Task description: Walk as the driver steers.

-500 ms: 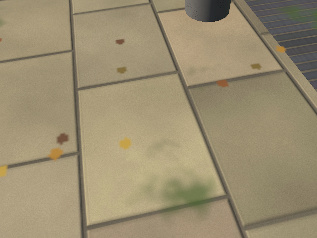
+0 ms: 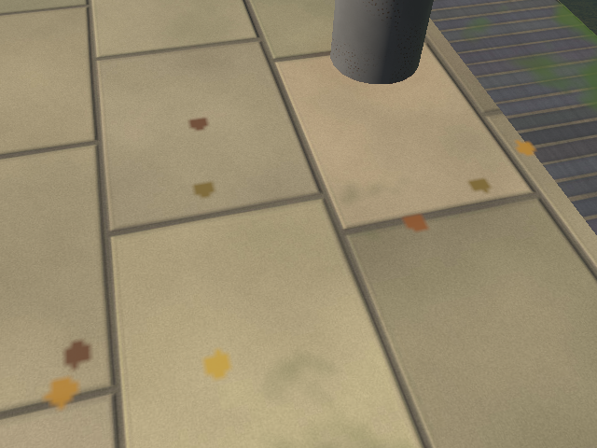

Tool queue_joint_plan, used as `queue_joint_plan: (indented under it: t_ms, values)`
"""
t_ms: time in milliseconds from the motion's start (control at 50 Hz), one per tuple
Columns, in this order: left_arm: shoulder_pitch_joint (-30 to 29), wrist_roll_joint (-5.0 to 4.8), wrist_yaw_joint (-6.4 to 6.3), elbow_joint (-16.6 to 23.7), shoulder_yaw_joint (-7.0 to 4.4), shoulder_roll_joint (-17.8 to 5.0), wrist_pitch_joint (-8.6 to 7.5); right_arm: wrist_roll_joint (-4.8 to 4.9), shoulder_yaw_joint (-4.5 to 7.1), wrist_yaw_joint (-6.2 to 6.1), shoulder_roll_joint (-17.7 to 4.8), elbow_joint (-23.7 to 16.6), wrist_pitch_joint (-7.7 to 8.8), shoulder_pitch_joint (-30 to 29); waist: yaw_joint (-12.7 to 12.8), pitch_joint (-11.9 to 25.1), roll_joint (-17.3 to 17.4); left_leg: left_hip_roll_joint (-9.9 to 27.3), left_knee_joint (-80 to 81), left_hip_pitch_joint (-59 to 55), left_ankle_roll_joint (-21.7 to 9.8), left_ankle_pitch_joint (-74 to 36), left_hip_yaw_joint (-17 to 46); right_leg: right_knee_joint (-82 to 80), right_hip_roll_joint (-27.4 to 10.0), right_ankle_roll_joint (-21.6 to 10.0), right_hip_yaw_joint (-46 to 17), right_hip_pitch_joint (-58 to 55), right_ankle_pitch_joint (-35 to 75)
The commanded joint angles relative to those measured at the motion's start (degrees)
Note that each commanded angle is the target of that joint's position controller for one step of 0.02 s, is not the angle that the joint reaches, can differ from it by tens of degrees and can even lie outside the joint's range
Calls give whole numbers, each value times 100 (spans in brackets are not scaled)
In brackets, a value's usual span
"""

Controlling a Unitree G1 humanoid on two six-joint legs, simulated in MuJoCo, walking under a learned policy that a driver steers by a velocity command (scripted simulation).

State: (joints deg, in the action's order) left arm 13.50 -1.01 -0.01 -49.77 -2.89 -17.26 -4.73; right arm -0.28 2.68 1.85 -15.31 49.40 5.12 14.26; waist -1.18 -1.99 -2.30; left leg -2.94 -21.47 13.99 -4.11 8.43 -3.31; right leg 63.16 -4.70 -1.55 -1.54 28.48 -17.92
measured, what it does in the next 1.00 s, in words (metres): walks ahead, turning left: right foot, then left foot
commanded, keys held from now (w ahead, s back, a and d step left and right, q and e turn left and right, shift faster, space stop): w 0.12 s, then w+q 0.88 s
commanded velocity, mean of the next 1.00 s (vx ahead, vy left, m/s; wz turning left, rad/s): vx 0.50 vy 0.00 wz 0.39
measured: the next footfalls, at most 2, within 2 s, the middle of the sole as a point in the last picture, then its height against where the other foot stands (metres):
right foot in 0.36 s outside the picture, level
left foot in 0.88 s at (219, 411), level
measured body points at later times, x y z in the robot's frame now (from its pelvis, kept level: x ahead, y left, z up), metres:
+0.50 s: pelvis +0.27 -0.05 +0.00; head +0.30 -0.06 +0.44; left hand +0.37 +0.23 -0.11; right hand +0.35 -0.33 -0.14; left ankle +0.17 +0.08 -0.66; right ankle +0.33 -0.15 -0.74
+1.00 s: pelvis +0.50 +0.07 -0.01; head +0.53 +0.10 +0.43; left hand +0.48 +0.37 -0.14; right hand +0.74 -0.13 -0.11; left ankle +0.53 +0.15 -0.74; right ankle +0.48 -0.12 -0.65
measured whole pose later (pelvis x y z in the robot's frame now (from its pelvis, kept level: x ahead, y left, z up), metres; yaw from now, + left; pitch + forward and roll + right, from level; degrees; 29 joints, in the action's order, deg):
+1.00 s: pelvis +0.50 +0.07 -0.01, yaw +27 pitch +1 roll -1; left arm 10.3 -1.0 0.0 -48.1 -3.8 -17.1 -6.3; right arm 1.0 4.8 2.0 -16.7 42.3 2.5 11.9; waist 0.0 -4.3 -0.7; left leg -3.8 -31.2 21.5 -5.4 10.6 -0.8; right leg 68.0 -3.7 0.2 -0.6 22.0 -23.7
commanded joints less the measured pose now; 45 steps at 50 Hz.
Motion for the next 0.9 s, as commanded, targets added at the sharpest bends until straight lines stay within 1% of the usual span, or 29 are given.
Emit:
queue_joint_plan:
  t_ms: [20, 60, 120, 180, 240, 260, 300, 320, 340, 360, 380, 400, 420, 440, 460, 480, 500, 520, 580, 640, 680, 740, 780, 800, 820, 840, 860, 880, 900]
  values:
    - [131, 60, -36, 321, -88, -312, 58, 23, 170, -39, -789, -240, 138, -62, 163, 226, 589, 1608, 1383, -561, -1031, -990, 1498, -418, -390, 138, -208, 703, 496]
    - [-252, 89, -40, 459, -82, -291, 70, 29, 193, -99, -875, -148, 112, 88, 72, 89, 500, 1555, 1491, -653, -1000, -1121, 1268, -1060, -396, 239, -180, 990, 1065]
    - [-768, 71, 10, 597, -40, -170, 20, 61, 189, -159, -919, -40, 60, 269, -94, -31, 534, 1329, 1549, -689, -800, -1089, 837, -2151, -263, 254, -40, 862, 2001]
    - [-1420, 48, 69, 806, -10, -127, -39, 124, 196, -186, -963, 157, -1, 700, -321, -187, 487, 1336, 1445, -845, -763, -964, 898, -2915, -55, 278, 53, 690, 2335]
    - [-1815, 15, 165, 979, -16, -202, -119, 159, 223, -220, -1006, 268, -102, 913, -368, -262, 540, 1545, 1101, -1302, -748, -1033, 1149, -3379, 71, 228, -38, 714, 2119]
    - [-1808, 12, 190, 1004, -36, -269, -148, 169, 242, -243, -1033, 280, -130, 904, -297, -240, 585, 1624, 965, -1417, -702, -1080, 1256, -3516, 92, 182, -98, 609, 1991]
    - [-1541, 12, 204, 950, -98, -440, -194, 170, 287, -275, -1100, 273, -173, 825, -87, -91, 715, 1708, 631, -1526, -603, -1398, 1431, -3647, 183, 75, -75, 89, 1634]
    - [-1114, 17, 186, 841, -165, -553, -215, 172, 294, -278, -1112, 244, -194, 706, 180, 126, 746, 1593, 194, -1439, -513, -1950, 1374, -3804, 289, -31, 39, -578, 1537]
    - [-304, 48, 135, 607, -298, -810, -230, 134, 241, -271, -971, 201, -200, 673, 539, 688, 654, 1253, -735, -1089, -350, -2228, 1176, -3790, 256, -216, 57, -1831, 1599]
    - [700, 146, 73, 471, -408, -1198, -222, 16, 115, -266, -629, 5, -194, 633, 911, 1629, 92, 813, -2441, -26, -129, -968, 896, -3527, -739, -572, -921, -3535, 1569]
    - [947, 157, 82, 354, -491, -1567, -146, 114, -60, -246, 29, -115, -88, 1387, 536, 2338, -1555, -42, -4289, 2124, 214, 2315, 549, -4080, -2037, -1399, -3364, -5277, 551]
    - [860, 119, 88, 423, -334, -929, -137, 248, 81, -247, -612, -22, -38, 1175, 703, 2093, -1048, 275, -5029, 2680, 208, 2557, 1153, -4486, -1923, -1318, -3709, -4964, -303]
    - [467, 97, 70, 480, -240, -617, -147, 330, 190, -251, -936, -150, -28, 698, 681, 1256, -698, 519, -5148, 2949, 160, 2056, 1100, -4605, -1734, -1053, -2780, -4241, -236]
    - [103, 111, 71, 499, -195, -488, -152, 303, 200, -276, -875, -174, -47, 488, 519, 842, -356, 771, -5018, 2760, 185, 1571, 979, -4769, -1504, -920, -2122, -3503, 226]
    - [-151, 124, 81, 480, -159, -334, -155, 234, 228, -285, -801, -203, -83, 372, 390, 504, -307, 914, -4765, 2597, 212, 1253, 967, -4966, -1313, -859, -1628, -2921, 617]
    - [-314, 169, 80, 463, -139, -265, -176, 225, 247, -270, -686, -203, -155, 452, 221, 357, -417, 1054, -4604, 2290, 226, 1025, 990, -5160, -1169, -798, -1196, -2499, 855]
    - [-397, 179, 81, 435, -155, -266, -197, 236, 239, -253, -553, -230, -227, 485, 143, 275, -443, 1103, -4514, 2122, 247, 918, 941, -5325, -1120, -815, -934, -2239, 1020]
    - [-421, 168, 76, 397, -177, -308, -224, 233, 224, -240, -433, -287, -291, 445, 97, 194, -380, 1146, -4428, 2123, 278, 842, 905, -5450, -1128, -872, -696, -2091, 1243]
    - [-376, 175, 21, 281, -260, -508, -253, 181, 223, -221, -370, -512, -394, 145, 65, 12, -179, 1199, -3849, 2440, 372, 273, 925, -5661, -1151, -961, -117, -2057, 1657]
    - [-315, 170, -32, 219, -307, -651, -208, 163, 195, -118, -327, -661, -357, -255, 171, -69, -94, 1148, -2874, 2390, 380, -596, 751, -5710, -1018, -869, 504, -2190, 1895]
    - [-190, 137, -63, 180, -336, -745, -162, 154, 154, -36, -275, -807, -327, -683, 333, -173, -13, 1082, -2314, 2296, 347, -913, 508, -5713, -1016, -822, 805, -2302, 1954]
    - [86, 54, -79, 80, -389, -877, -61, 154, 135, 54, -295, -1052, -336, -1175, 490, -319, 20, 1005, -1802, 2374, 237, -805, 302, -5578, -1162, -739, 1034, -2805, 2039]
    - [173, -16, -78, 32, -430, -968, 26, 152, 158, 104, -373, -1196, -354, -1330, 465, -352, -24, 909, -1612, 2381, 98, -411, 171, -5308, -1282, -642, 1144, -3191, 2432]
    - [141, -44, -82, 38, -453, -1037, 66, 147, 189, 121, -440, -1243, -366, -1295, 380, -285, -80, 789, -1554, 2205, 0, -136, 49, -5039, -1306, -582, 1228, -3317, 3087]
    - [83, -73, -90, 60, -479, -1122, 105, 142, 244, 126, -542, -1254, -385, -1133, 236, -108, -175, 600, -1548, 1850, -114, 162, -123, -4619, -1300, -516, 1318, -3396, 4041]
    - [8, -106, -93, 85, -496, -1179, 153, 151, 343, 117, -699, -1173, -405, -677, -57, 198, -214, 349, -1487, 1197, -255, 346, -303, -3871, -1231, -438, 1432, -3358, 4895]
    - [-84, -131, -95, 119, -468, -1123, 194, 176, 513, 76, -957, -937, -419, 201, -553, 646, -93, 42, -1136, -27, -452, 63, -416, -2687, -1007, -263, 1621, -2975, 5109]
    - [21, 15, -106, 204, -368, -883, 172, 203, 740, -41, -1472, -672, -474, 1199, -921, 1167, 485, 439, -975, -1776, -763, 54, 518, -915, -756, 41, 1662, -1616, 3582]
    - [450, 243, -55, 556, -104, -12, 25, 240, 801, -76, -2115, -732, -421, 942, -152, 1499, 1989, 1829, -296, -3329, -1780, 1114, 3814, 1001, 436, 398, 1118, 933, -1466]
